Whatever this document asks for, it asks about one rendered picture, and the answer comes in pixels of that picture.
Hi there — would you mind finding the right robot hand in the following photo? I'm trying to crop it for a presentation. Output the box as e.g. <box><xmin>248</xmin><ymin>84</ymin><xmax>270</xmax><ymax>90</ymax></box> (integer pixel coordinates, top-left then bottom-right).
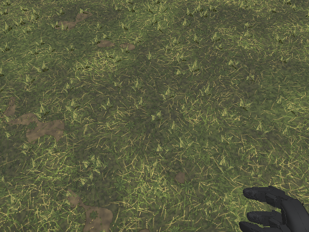
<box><xmin>239</xmin><ymin>186</ymin><xmax>309</xmax><ymax>232</ymax></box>

